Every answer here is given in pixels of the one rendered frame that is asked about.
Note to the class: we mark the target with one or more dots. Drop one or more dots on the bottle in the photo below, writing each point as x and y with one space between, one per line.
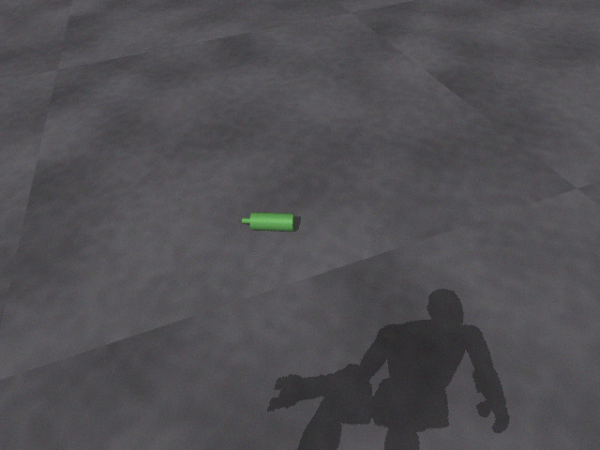
270 221

